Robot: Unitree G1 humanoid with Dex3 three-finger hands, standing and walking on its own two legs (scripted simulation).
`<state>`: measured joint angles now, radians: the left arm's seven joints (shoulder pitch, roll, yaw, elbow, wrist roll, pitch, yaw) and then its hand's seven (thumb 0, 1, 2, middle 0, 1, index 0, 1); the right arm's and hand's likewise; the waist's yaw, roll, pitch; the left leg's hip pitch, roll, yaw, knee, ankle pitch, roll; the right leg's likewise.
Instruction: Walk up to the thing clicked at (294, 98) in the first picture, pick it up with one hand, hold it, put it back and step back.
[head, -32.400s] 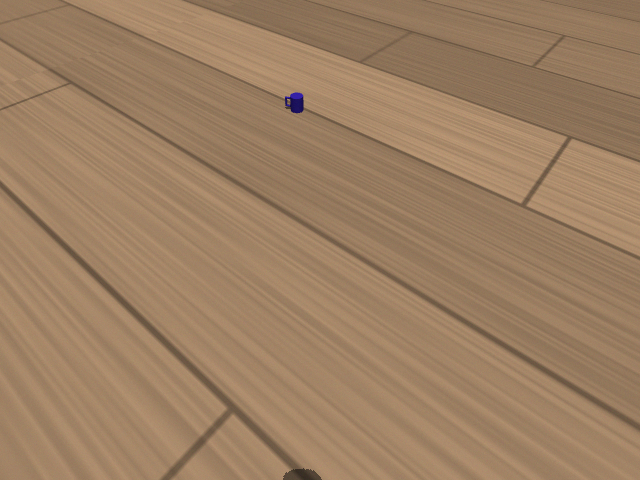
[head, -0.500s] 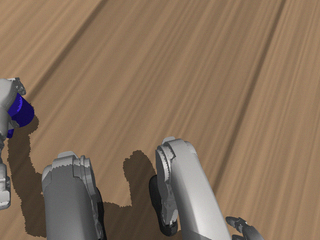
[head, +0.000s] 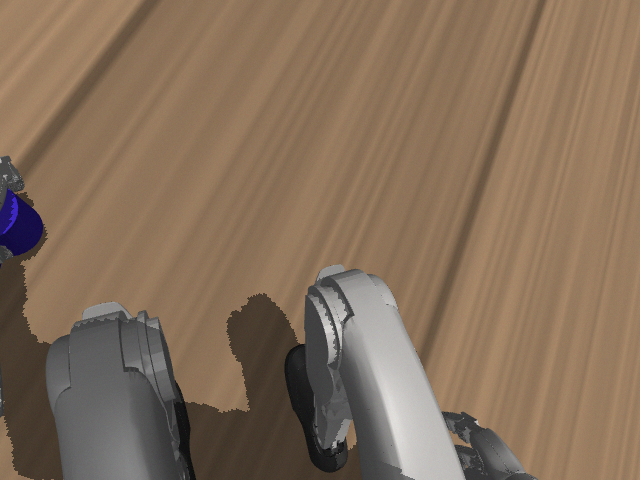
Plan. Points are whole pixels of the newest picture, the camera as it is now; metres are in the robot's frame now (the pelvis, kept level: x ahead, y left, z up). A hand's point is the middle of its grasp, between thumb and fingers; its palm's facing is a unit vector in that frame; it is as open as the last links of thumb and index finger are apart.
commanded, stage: rest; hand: left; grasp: from above
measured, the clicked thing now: out of the picture +0.42 +0.33 -0.24
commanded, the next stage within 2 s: open in 0.82 s
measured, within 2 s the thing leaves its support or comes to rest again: rests again in 0.58 s
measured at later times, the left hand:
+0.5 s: hand (5, 225) +0.43 +0.31 -0.23, palm faces -0.44 -0.15 -0.88, open 10.0 cm
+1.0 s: hand out of the picture +0.44 +0.32 -0.24, palm faces -0.43 -0.15 -0.89, open 10.0 cm
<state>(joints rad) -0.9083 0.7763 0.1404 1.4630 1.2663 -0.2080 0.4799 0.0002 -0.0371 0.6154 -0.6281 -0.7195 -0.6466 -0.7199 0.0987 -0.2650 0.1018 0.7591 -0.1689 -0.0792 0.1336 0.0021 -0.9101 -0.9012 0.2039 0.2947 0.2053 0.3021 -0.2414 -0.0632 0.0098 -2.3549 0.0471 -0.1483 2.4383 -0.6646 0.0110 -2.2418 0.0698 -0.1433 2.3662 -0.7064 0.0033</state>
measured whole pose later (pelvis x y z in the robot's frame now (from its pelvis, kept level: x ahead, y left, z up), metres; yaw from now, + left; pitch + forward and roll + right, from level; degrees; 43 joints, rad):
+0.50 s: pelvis +0.00 +0.00 -0.02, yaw -3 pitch +29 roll -11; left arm -0.92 0.86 0.18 1.55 1.27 -0.24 0.52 0.00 -0.05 0.63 -0.63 -0.72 -0.65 -0.72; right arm 0.12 -0.29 0.18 0.74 -0.21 -0.13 0.17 0.00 -0.90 -0.90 0.20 0.29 0.21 0.30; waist -0.28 -0.09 0.07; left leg -2.38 0.05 -0.20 2.52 -0.68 0.01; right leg -2.25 0.08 -0.19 2.41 -0.70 0.01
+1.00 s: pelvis +0.00 +0.00 -0.02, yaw -4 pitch +27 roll -12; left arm -0.98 0.93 0.14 1.68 1.25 -0.24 0.57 0.00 -0.05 0.65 -0.62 -0.74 -0.64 -0.73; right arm 0.10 -0.30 0.23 0.71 -0.23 -0.19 0.21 0.00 -0.90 -0.90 0.20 0.29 0.21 0.30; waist -0.31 -0.11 0.09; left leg -2.36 0.05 -0.23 2.54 -0.68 0.01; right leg -2.23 0.10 -0.21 2.41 -0.69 0.01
